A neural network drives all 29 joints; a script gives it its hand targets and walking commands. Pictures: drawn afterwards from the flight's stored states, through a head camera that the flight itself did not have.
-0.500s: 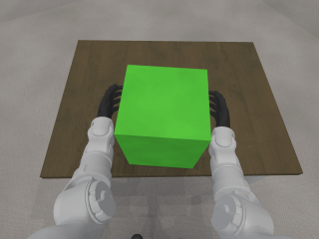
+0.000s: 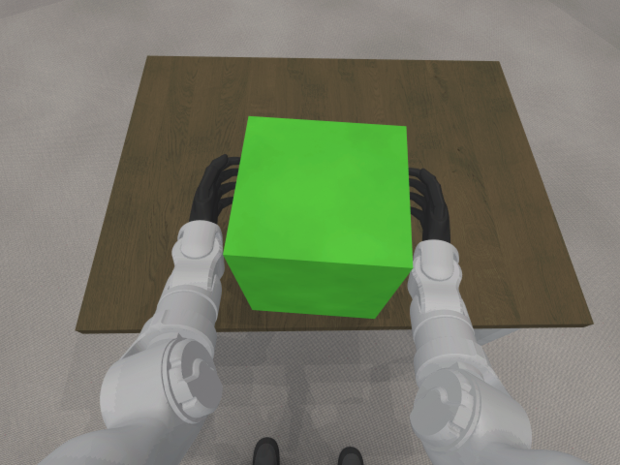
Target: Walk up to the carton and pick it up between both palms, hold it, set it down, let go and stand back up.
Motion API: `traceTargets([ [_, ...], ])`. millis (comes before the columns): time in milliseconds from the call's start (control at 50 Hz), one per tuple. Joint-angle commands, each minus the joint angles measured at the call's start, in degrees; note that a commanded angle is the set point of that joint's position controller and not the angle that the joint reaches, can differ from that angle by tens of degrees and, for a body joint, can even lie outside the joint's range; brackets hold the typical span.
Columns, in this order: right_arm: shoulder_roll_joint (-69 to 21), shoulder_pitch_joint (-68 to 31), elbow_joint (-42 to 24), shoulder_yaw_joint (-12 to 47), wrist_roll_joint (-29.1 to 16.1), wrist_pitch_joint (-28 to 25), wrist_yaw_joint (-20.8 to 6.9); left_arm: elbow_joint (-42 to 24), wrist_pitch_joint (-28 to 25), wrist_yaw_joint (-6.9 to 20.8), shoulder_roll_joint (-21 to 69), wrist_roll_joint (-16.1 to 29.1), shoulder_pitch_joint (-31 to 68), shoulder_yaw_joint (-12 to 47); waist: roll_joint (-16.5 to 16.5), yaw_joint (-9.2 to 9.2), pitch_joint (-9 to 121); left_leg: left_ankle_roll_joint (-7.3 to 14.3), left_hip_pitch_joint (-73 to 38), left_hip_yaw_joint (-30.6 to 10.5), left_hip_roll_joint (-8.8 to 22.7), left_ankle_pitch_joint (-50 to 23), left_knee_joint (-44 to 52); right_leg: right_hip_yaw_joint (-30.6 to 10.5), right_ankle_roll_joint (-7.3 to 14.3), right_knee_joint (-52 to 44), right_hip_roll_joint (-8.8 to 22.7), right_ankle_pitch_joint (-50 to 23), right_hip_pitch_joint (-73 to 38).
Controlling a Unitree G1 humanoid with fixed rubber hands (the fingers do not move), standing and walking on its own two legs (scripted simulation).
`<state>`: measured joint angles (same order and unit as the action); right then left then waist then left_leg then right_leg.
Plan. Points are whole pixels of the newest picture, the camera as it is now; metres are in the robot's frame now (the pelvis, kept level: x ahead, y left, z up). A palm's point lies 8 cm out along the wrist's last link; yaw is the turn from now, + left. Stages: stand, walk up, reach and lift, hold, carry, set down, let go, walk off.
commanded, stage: set down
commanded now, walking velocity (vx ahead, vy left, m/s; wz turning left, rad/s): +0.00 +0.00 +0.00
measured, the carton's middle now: (319, 229) +0.44 -0.02 -0.06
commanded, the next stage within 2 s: none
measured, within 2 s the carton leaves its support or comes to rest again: neither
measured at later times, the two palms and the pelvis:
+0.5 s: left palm (211, 213) +0.44 +0.13 +0.00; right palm (432, 231) +0.40 -0.17 +0.00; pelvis +0.00 +0.00 +0.00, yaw +0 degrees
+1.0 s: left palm (211, 214) +0.44 +0.13 +0.00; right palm (432, 231) +0.40 -0.17 +0.00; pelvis +0.00 +0.00 +0.00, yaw +0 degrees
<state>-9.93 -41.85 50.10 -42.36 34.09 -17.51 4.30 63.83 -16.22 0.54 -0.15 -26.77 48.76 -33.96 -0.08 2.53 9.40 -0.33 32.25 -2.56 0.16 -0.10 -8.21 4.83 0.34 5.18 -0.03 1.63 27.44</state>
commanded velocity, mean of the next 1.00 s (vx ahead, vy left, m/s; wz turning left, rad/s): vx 0.00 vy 0.00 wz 0.00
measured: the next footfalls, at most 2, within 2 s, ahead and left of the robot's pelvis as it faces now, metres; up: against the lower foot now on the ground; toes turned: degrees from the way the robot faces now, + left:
none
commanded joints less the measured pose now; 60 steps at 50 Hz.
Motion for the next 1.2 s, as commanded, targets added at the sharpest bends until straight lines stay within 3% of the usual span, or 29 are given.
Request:
traceTargets([
  [0, -24.32, -24.72, 0.15, 15.3, 3.46, -2.41, -5.94, -1.78, -3.07, 4.26, 23.29, -2.58, 25.25, 9.22, -2.41, 0.03, 32.36, -0.7, -18.06, 0.6, -0.09, -13.55, -4.41, 0.61, -1.65, 6.65, -1.44, -23.74, -18.59],
  [80, -24.17, -25.05, -0.59, 14.15, 4.63, -2.2, -6.1, -2.1, -3.34, 4.4, 21.97, -2.84, 25.84, 7.44, -1.27, -0.44, 32.18, -0.24, -15.56, 0.73, -0.19, -11.24, -3.67, 0.75, -2.05, 7.03, -1.07, -22.53, -19.21],
  [240, -24.72, -24.52, -0.59, 14.66, 4.86, -2.98, -5.67, -1.06, -4.14, 4.88, 20.89, -2.7, 25.78, 6.99, -0.87, -0.32, 31.89, 1.04, -9.83, 0.75, -0.34, -11.0, -2.88, -0.48, -2.65, 8.73, -0.31, -27.66, -23.14],
  [420, -23.93, -21.79, -0.63, 14.19, 4.72, -3.43, -5.69, -2.06, -4.43, 4.79, 20.97, -3.44, 22.7, 6.12, -1.4, -0.64, 31.2, 0.54, -11.25, 0.61, -0.06, -12.68, -3.26, -0.22, -2.02, 8.29, -0.28, -27.91, -21.73],
  [540, -22.69, -21.74, -1.82, 13.06, 4.39, -2.92, -5.76, -2.32, -3.95, 4.95, 19.48, -3.94, 21.98, 4.77, -1.11, -1.38, 28.72, 0.78, -10.97, 0.67, -0.22, -10.62, -2.53, -0.2, -2.37, 7.64, -0.23, -24.99, -20.72],
  [660, -21.79, -19.96, -2.46, 12.53, 4.42, -2.79, -6.12, -3.7, -3.55, 4.82, 20.05, -3.77, 20.31, 5.61, -1.87, -0.46, 29.2, -0.09, -13.79, 0.37, -0.11, -13.14, -3.7, 0.15, -1.97, 7.05, -0.53, -25.08, -17.42],
  [820, -20.27, -18.2, -3.03, 12.03, 3.79, -2.03, -6.19, -5.01, -2.96, 4.86, 17.86, -4.87, 17.9, 3.73, -0.8, -1.36, 25.58, 0.22, -12.96, 0.42, -0.16, -11.58, -2.75, -0.01, -2.2, 6.42, -0.64, -23.14, -17.18],
  [920, -19.58, -18.05, -3.27, 10.78, 4.6, -1.84, -6.28, -3.89, -2.73, 5.03, 17.69, -4.96, 16.89, 3.66, -1.34, -1.03, 25.69, 0.16, -12.52, 0.47, -0.33, -9.42, -2.43, 0.04, -2.12, 6.45, -0.56, -20.69, -16.89],
  [960, -18.72, -17.64, -3.36, 10.7, 3.96, -1.44, -6.17, -4.42, -2.55, 4.9, 15.85, -4.93, 16.93, 3.02, -0.57, -1.14, 24.22, 0.36, -12.67, 0.57, -0.17, -9.42, -2.64, 0.1, -1.95, 6.44, -0.54, -20.23, -16.06],
  [1080, -14.0, -16.94, -3.89, 10.66, 1.2, -1.55, -5.56, -5.86, -3.05, 3.92, 12.02, -3.09, 16.24, 3.64, -2.63, -1.69, 27.53, -0.19, -13.39, 0.88, -0.44, -11.24, -3.79, -0.21, -1.66, 7.26, -0.85, -20.82, -14.08],
  [1180, -10.64, -17.59, -1.51, 11.33, -1.67, -2.05, -3.72, -3.57, -4.65, 2.63, 7.06, -0.95, 17.94, 3.31, -0.86, -1.86, 29.55, 0.79, -9.66, 1.61, -0.5, -12.54, -4.33, -1.43, -1.79, 8.87, -0.88, -25.1, -15.43],
])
